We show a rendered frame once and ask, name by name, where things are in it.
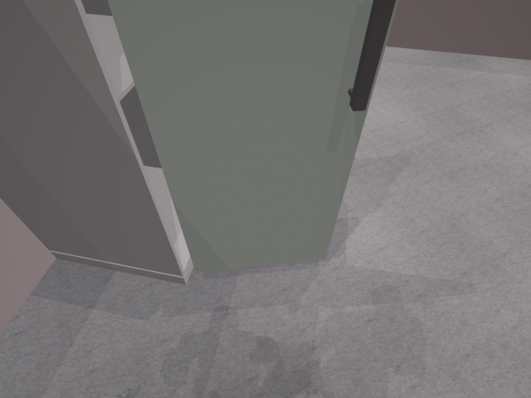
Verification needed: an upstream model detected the handle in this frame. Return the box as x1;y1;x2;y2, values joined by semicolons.
348;0;396;111

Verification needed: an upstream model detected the fridge door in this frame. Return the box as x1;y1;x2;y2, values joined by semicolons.
108;0;399;272

